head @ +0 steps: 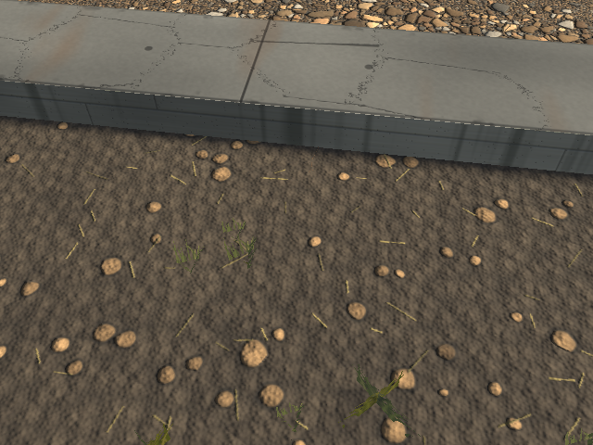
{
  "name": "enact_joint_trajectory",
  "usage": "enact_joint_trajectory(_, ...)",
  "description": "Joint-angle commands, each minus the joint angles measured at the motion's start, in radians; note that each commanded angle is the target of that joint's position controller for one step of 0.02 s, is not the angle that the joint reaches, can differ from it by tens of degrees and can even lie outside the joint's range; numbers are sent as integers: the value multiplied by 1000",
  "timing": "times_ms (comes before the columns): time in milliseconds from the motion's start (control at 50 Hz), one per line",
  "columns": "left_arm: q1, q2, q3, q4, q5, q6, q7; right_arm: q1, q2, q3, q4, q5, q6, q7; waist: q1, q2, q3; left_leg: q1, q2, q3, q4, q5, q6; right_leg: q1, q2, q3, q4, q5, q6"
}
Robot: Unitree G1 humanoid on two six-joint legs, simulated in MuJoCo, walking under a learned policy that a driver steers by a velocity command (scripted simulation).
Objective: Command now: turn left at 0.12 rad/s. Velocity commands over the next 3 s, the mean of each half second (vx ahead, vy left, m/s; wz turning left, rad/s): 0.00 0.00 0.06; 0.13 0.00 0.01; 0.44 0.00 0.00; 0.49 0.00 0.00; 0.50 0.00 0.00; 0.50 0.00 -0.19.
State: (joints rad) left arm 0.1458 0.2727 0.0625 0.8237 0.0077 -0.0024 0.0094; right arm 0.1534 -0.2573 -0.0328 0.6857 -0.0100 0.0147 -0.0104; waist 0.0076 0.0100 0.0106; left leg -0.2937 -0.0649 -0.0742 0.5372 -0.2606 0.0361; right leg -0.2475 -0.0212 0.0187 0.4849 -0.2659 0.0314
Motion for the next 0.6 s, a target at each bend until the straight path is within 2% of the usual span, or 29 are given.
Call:
enact_joint_trajectory(20, -33, 140, 25, -46, 4, -15, -1, 78, -90, -25, -40, -20, -27, 3, -65, -190, -119, 35, 58, -38, -47, 0, -10, 86, -185, 173, -87, 319, -148)
enact_joint_trajectory(40, -63, 95, 11, -56, 5, -18, -6, 33, -114, -30, -37, -20, -23, 2, -46, -160, -89, 64, 64, -37, -52, 30, -22, 46, -144, 150, -100, 200, -128)
enact_joint_trajectory(80, -60, 109, 9, -55, 6, -30, -8, -8, -125, -37, -43, -9, -5, -4, -20, -119, -54, 62, 67, -51, -48, 112, -5, 18, -95, 100, -89, 133, -80)
enact_joint_trajectory(120, -35, 108, 5, -37, 5, -39, -5, 6, -110, -36, -39, -9, 1, -4, -17, -88, -45, 73, 76, -64, -61, 137, 4, 11, -78, 80, -77, 107, -64)
enact_joint_trajectory(260, -26, 95, -8, -11, 1, -29, 5, 34, -92, -39, -3, -6, -11, -8, -2, -7, -31, 63, 81, -71, -75, 166, -5, 32, -53, 58, -47, 101, -63)
enact_joint_trajectory(600, -20, 80, -22, 118, -4, -25, 5, 75, -86, -41, 95, -1, -15, -28, -2, -11, -5, 110, 82, -58, -91, 188, -20, 24, -25, 43, -74, 81, -58)
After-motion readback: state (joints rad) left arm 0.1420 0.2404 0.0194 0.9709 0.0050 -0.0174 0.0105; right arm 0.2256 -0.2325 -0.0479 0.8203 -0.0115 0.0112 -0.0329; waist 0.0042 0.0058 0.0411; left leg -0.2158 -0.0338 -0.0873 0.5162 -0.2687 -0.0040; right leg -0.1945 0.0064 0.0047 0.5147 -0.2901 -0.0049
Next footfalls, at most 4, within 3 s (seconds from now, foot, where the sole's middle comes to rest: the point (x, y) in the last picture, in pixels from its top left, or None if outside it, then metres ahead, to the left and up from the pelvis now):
1.42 right None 0.44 -0.13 -0.77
1.96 left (271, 338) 0.76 0.10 -0.77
2.46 right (352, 260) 1.00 -0.11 -0.77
2.96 left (292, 190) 1.27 0.06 -0.77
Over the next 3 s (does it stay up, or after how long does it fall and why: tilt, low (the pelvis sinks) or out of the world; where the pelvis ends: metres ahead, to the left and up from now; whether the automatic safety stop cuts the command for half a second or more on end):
stays up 1.13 -0.02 -0.01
